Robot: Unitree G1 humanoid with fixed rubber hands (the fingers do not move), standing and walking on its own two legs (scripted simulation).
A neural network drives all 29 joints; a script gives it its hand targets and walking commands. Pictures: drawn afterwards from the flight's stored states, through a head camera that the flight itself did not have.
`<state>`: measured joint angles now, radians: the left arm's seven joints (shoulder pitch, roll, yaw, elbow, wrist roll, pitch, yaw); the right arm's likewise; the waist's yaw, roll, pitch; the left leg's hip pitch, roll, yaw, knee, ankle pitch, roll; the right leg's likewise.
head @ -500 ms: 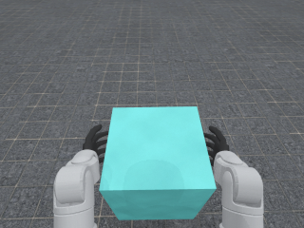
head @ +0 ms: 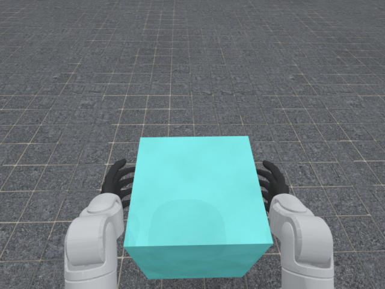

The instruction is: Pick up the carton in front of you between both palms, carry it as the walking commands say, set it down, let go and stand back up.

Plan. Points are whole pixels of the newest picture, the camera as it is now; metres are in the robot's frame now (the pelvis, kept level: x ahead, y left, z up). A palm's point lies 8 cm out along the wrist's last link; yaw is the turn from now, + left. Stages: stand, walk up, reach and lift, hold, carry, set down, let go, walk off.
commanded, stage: carry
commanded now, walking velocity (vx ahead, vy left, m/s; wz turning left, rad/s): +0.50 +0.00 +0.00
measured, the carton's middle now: (194, 212) +0.28 +0.00 +0.02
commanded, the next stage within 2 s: none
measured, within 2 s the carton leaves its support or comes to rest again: neither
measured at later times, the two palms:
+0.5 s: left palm (144, 96) +0.59 +0.14 +0.10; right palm (251, 100) +0.58 -0.16 +0.09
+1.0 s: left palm (153, 74) +0.71 +0.12 +0.09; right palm (247, 78) +0.70 -0.18 +0.09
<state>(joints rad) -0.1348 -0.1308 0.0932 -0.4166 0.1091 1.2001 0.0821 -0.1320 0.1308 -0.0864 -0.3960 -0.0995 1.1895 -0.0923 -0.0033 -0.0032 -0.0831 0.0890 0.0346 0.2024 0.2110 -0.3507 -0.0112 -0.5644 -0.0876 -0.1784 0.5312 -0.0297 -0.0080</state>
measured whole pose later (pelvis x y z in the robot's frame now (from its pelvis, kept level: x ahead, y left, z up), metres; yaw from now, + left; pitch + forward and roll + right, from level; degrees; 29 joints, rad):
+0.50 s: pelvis +0.31 -0.01 +0.00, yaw +0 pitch +2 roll +0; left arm -0.19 -0.14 0.12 -0.37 0.11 1.21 0.07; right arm -0.18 0.14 -0.11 -0.39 -0.11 1.22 -0.10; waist -0.01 0.01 -0.05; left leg -0.45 0.04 0.20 0.42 0.10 -0.01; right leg -0.02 -0.04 -0.19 0.39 -0.40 0.00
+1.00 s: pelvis +0.44 -0.02 +0.00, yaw -1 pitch +4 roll +1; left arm -0.19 -0.14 0.12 -0.29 0.12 1.21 0.08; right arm -0.17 0.13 -0.12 -0.29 -0.11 1.21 -0.09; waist 0.00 -0.01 -0.14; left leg -0.34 0.05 0.20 0.55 -0.26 0.03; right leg -0.15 -0.05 -0.11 0.52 -0.40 0.02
